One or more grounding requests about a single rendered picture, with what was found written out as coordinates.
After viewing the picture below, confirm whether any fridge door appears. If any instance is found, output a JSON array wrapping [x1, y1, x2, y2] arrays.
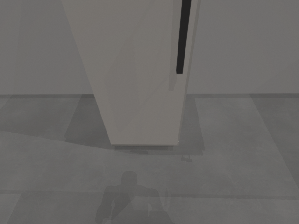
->
[[61, 0, 198, 145]]

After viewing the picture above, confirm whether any handle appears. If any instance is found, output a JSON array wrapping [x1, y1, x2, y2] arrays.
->
[[176, 0, 191, 74]]

